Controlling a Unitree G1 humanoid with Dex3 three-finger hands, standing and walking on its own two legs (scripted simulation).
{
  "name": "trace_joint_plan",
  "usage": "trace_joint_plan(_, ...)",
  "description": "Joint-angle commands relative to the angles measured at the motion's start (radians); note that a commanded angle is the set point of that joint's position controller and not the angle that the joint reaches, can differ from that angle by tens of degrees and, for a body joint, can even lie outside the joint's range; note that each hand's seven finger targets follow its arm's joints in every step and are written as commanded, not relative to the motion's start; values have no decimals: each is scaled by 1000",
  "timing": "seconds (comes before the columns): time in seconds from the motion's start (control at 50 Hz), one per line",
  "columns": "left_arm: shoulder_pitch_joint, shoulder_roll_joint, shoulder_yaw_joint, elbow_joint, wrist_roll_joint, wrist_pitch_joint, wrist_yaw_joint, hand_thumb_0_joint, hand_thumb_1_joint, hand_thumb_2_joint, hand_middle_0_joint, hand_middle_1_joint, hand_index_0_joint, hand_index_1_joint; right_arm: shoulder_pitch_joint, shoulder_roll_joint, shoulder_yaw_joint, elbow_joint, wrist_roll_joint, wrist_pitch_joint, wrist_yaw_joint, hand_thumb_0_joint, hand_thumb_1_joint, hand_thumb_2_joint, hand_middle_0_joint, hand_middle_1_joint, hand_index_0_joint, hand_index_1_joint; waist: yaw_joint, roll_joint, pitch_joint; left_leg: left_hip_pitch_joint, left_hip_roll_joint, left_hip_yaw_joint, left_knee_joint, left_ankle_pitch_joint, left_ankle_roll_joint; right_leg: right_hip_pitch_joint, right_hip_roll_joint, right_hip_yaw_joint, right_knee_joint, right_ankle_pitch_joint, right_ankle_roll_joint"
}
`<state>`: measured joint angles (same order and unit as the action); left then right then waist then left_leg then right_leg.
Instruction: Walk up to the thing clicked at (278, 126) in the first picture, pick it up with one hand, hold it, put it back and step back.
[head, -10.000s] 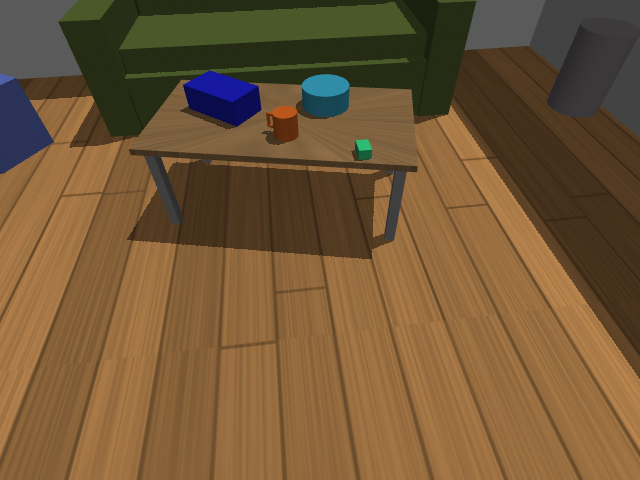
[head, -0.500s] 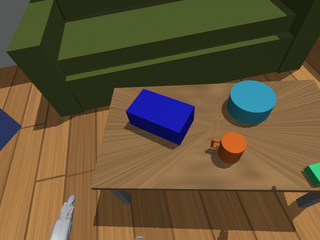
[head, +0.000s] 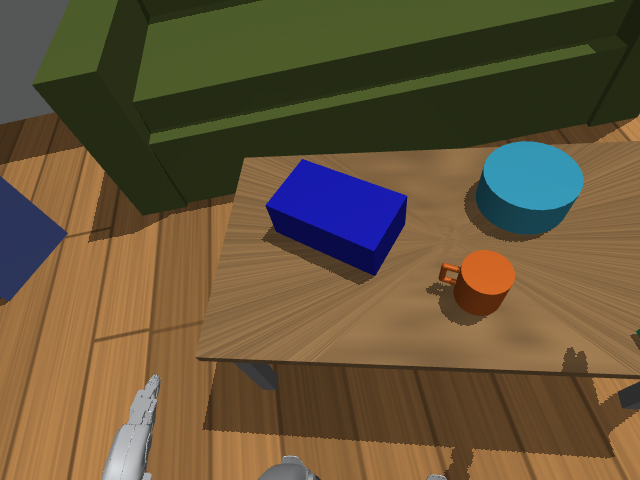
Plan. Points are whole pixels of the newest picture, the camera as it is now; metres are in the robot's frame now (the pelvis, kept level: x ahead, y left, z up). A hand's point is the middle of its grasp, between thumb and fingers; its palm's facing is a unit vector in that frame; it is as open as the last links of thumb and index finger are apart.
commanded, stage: go down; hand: right
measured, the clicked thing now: (473, 280) +0.51 -0.20 -0.26
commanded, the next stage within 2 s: approach in 0.18 s
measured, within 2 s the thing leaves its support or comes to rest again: neither
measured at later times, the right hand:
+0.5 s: hand out of the picture +0.40 -0.39 +0.03, palm faces +0.25 +0.97 -0.02, open 17.7 cm
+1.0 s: hand (556, 302) +0.44 -0.31 -0.19, palm faces +0.20 +0.98 +0.05, open 17.7 cm
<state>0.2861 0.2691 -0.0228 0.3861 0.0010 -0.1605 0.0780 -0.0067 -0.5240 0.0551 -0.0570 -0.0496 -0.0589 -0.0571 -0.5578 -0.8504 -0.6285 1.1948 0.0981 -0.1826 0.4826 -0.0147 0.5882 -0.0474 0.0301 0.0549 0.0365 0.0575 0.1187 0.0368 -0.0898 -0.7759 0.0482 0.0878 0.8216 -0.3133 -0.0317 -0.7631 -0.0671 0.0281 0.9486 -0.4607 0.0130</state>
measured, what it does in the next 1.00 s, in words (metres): lowers itself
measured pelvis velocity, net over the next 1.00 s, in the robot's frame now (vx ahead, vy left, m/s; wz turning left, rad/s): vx -0.04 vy -0.01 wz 0.07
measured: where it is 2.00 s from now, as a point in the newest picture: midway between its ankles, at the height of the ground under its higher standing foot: outside the picture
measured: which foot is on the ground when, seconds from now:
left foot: down 0.00-1.00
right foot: down 0.00-1.00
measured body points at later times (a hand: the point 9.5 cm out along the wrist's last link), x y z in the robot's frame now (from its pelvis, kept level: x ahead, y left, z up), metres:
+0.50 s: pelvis -0.01 +0.00 -0.02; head +0.11 -0.06 +0.41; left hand +0.16 +0.25 -0.05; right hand +0.38 -0.44 +0.04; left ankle +0.04 +0.15 -0.69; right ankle -0.01 -0.12 -0.69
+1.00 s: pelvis -0.04 -0.01 -0.14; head +0.16 -0.09 +0.26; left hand +0.13 +0.27 -0.06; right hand +0.42 -0.36 -0.19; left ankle +0.04 +0.15 -0.69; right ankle -0.01 -0.12 -0.69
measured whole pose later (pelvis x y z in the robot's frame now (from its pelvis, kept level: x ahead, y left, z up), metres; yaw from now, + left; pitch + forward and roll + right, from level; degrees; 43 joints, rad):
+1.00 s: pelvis -0.04 -0.01 -0.14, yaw +4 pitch +31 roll +8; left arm 0.34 0.31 0.06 -0.11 0.10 -0.21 -0.03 -0.01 -0.53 0.05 -0.06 -0.04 -0.05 -0.05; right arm -0.66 -0.82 -0.79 1.29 0.10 -0.61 0.41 -0.02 0.61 -0.05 0.03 0.06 0.04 0.06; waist 0.34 0.07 -0.13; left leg -1.49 0.04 0.10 1.43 -0.47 -0.03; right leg -1.49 -0.09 0.10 1.61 -0.66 0.01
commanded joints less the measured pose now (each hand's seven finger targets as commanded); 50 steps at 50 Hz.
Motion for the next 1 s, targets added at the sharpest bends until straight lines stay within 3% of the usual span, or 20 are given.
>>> trace_joint_plan(0.0, 0, 208, 98, -185, 3, -41, 16, 0, -557, 60, -52, -48, -47, -53, -288, -440, -63, -207, 18, -59, 3, 0, 611, -48, 30, 58, 40, 58, -19, -237, -441, 211, -53, -24, -37, 226, 54, 243, 36, 22, -120, 457, 1)
trace_joint_plan(0.04, 24, 214, 107, -156, 5, -31, 14, 0, -549, 56, -52, -49, -50, -51, -326, -465, -85, -235, 26, -69, 6, 0, 611, -49, 29, 58, 39, 58, -14, -249, -417, 187, -54, -24, -33, 214, 56, 229, 36, 22, -113, 449, 1)
trace_joint_plan(0.08, 40, 166, 79, -116, 4, -30, 6, 0, -554, 61, -51, -49, -47, -53, -263, -396, -48, -140, 19, -63, 13, 0, 611, -51, 27, 58, 38, 58, -12, -251, -356, 169, -52, -24, -30, 200, 56, 197, 38, 18, -114, 422, 0)
trace_joint_plan(0.12, -26, 177, 73, -186, 3, -34, 7, 0, -553, 58, -51, -47, -48, -50, -334, -455, -76, -202, 15, -78, 4, 0, 611, -50, 28, 59, 40, 59, -18, -239, -410, 203, -48, -31, -27, 198, 55, 180, 41, 16, -112, 374, -6)
trace_joint_plan(0.22, 25, 206, 98, -173, 3, -27, 11, 0, -550, 57, -52, -49, -50, -51, -330, -456, -71, -178, 17, -72, 15, 0, 611, -50, 30, 58, 40, 58, -1, -256, -401, 161, -54, -21, -24, 192, 56, 215, 37, 23, -109, 409, -2)
trace_joint_plan(0.26, 40, 151, 57, -126, 2, -23, 0, 0, -580, 67, -51, -34, -35, -50, -315, -423, -48, -147, 18, -67, 21, 0, 611, -52, 9, 67, 35, 66, -11, -279, -351, 134, -53, -23, -22, 176, 58, 194, 40, 18, -106, 393, -3)
trace_joint_plan(0.28, 19, 147, 46, -153, 4, -27, -1, 0, -552, 50, -49, -40, -42, -47, -373, -461, -73, -185, 23, -79, 20, 0, 579, -55, 36, 58, 46, 57, -6, -266, -368, 134, -54, -24, -20, 171, 57, 177, 35, 23, -100, 380, -1)
trace_joint_plan(0.32, 12, 130, 39, -120, 7, -29, -7, 0, -565, 56, -45, -36, -34, -47, -319, -398, -43, -100, 24, -81, 30, 0, 609, -54, 34, 59, 45, 58, 4, -247, -345, 113, -50, -30, 3, 187, 56, 128, 38, 18, -77, 376, -6)
trace_joint_plan(0.42, -32, 210, 101, -248, 14, -54, -7, 0, -568, 57, -45, -37, -34, -48, -344, -356, -63, -73, 72, -177, 53, 0, 611, -52, 31, 60, 46, 59, 54, -173, -410, 52, -56, -20, 62, 150, 50, 88, 33, 38, -20, 335, -12)
trace_joint_plan(0.46, 18, 170, 77, -235, 16, -58, -14, 0, -571, 58, -45, -38, -34, -49, -305, -299, -56, -16, 90, -221, 60, 0, 611, -54, 32, 59, 48, 59, 61, -152, -351, -4, -58, -21, 92, 112, 49, 27, 34, 38, 9, 292, -13)
trace_joint_plan(0.48, 13, 187, 101, -268, 17, -64, -16, 0, -567, 56, -44, -38, -34, -48, -313, -302, -66, -20, 94, -246, 59, 0, 611, -53, 28, 61, 46, 60, 71, -158, -364, -28, -56, -29, 110, 97, 50, -1, 37, 38, 27, 265, -18)
trace_joint_plan(0.52, 41, 188, 107, -306, 26, -73, -20, 0, -571, 58, -44, -36, -33, -48, -323, -318, -95, -49, 98, -292, 53, 0, 611, -48, 30, 59, 48, 59, 73, -172, -402, -39, -51, -43, 150, 109, 49, -37, 43, 32, 72, 248, -22)
trace_joint_plan(0.6, 102, 174, 112, -368, 41, -87, -38, 0, -559, 52, -44, -39, -35, -47, -326, -315, -131, -95, 104, -368, 42, 0, 611, -35, 39, 54, 52, 54, 79, -269, -456, -150, -58, -40, 246, 107, 52, -35, 35, 40, 160, 351, -6)
trace_joint_plan(0.7, 90, 227, 176, -472, 61, -93, -48, 0, -552, 50, -43, -38, -36, -44, -355, -366, -181, -150, 70, -436, -6, 0, 611, -27, 47, 50, 56, 50, 95, -323, -520, -216, -59, -40, 338, 70, 59, -123, 27, 48, 241, 287, 3)
trace_joint_plan(0.76, 125, 194, 152, -463, 74, -93, -60, 0, -550, 50, -44, -40, -38, -46, -350, -353, -187, -145, 46, -464, -21, 0, 611, -38, 40, 55, 50, 54, 96, -406, -548, -317, -63, -31, 403, 48, 64, -120, 10, 61, 292, 347, 15)
trace_joint_plan(0.8, 87, 208, 171, -527, 80, -102, -65, 0, -545, 47, -44, -42, -39, -46, -346, -308, -171, -117, 39, -475, -27, 0, 611, -37, 41, 55, 49, 54, 122, -414, -586, -351, -65, -27, 448, 56, 65, -150, 6, 68, 347, 368, 15)
trace_joint_plan(0.84, 72, 272, 226, -596, 88, -107, -59, 0, -552, 51, -44, -42, -39, -47, -370, -367, -212, -161, 28, -496, -43, 0, 611, -41, 35, 57, 46, 57, 145, -420, -665, -365, -64, -23, 488, 82, 67, -149, -2, 76, 398, 405, 16)
trace_joint_plan(0.86, 64, 280, 235, -638, 91, -108, -62, 0, -560, 56, -46, -42, -38, -49, -344, -322, -191, -121, 22, -495, -47, 0, 611, -52, 29, 60, 42, 60, 155, -414, -672, -377, -68, -19, 502, 70, 68, -163, -2, 79, 410, 401, 16)
trace_joint_plan(0.92, 118, 286, 259, -672, 85, -108, -75, 0, -565, 60, -49, -44, -40, -53, -313, -246, -168, -59, 12, -499, -66, 0, 611, -61, 26, 62, 40, 62, 202, -377, -590, -440, -73, -5, 530, 27, 69, -260, -2, 93, 435, 323, 13)
trace_joint_plan(0.98, 168, 277, 270, -730, 79, -107, -89, 0, -565, 48, -56, -49, -53, -53, -332, -257, -169, -81, -11, -505, -99, 0, 611, -46, 38, 55, 47, 55, 212, -396, -576, -468, -70, -11, 566, 1, 71, -336, 6, 81, 465, 208, 9)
